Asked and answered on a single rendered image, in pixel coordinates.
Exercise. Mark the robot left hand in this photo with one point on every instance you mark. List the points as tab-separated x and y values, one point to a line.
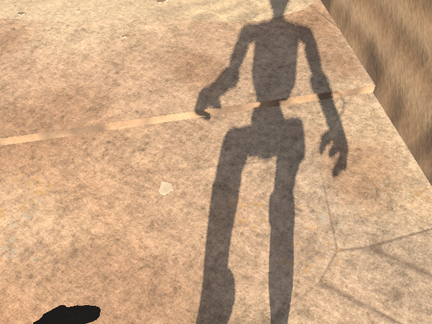
70	315

